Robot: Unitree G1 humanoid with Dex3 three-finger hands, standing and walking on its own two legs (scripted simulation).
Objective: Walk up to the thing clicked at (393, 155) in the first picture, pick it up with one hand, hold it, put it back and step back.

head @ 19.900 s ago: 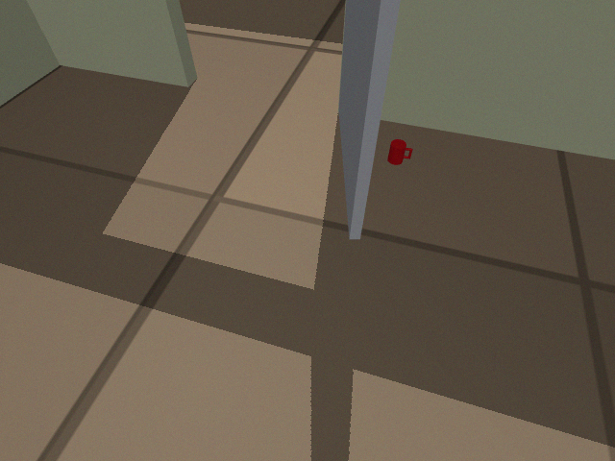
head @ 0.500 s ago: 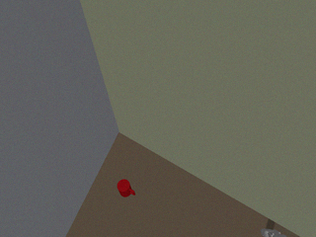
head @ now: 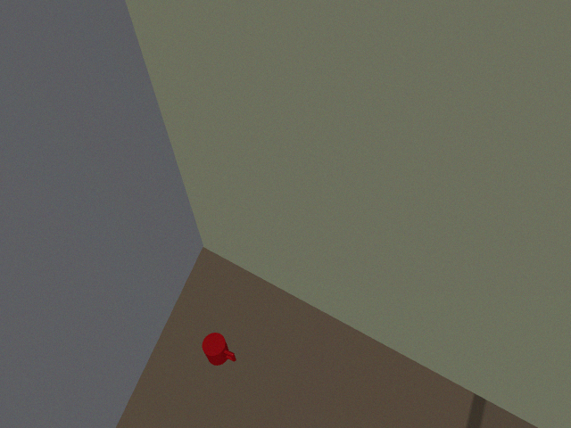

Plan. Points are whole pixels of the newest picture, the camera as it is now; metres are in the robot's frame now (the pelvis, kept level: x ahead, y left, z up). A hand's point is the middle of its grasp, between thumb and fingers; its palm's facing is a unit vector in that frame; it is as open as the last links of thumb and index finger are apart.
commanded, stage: walk up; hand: left
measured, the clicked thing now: (220, 351) +0.47 +0.22 -0.73
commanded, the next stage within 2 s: stand in 0.06 s
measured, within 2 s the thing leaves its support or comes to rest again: neither
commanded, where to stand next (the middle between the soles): +0.08 +0.00 m, yaw +0 degrees
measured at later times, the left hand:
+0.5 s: hand out of the picture +0.08 +0.24 -0.15, palm faces -0.02 -0.94 -0.34, open 7.3 cm
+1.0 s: hand out of the picture +0.08 +0.24 -0.15, palm faces -0.02 -0.94 -0.35, open 7.3 cm
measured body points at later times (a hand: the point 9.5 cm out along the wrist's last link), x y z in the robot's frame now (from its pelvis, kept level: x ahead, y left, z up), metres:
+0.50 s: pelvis +0.01 -0.01 +0.00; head +0.02 -0.01 +0.45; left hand +0.08 +0.29 -0.13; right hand +0.10 -0.31 -0.13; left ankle +0.02 +0.13 -0.74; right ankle +0.02 -0.15 -0.74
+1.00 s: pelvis +0.01 -0.01 +0.00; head +0.02 -0.01 +0.45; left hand +0.08 +0.29 -0.13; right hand +0.08 -0.31 -0.13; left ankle +0.02 +0.13 -0.74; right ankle +0.02 -0.15 -0.74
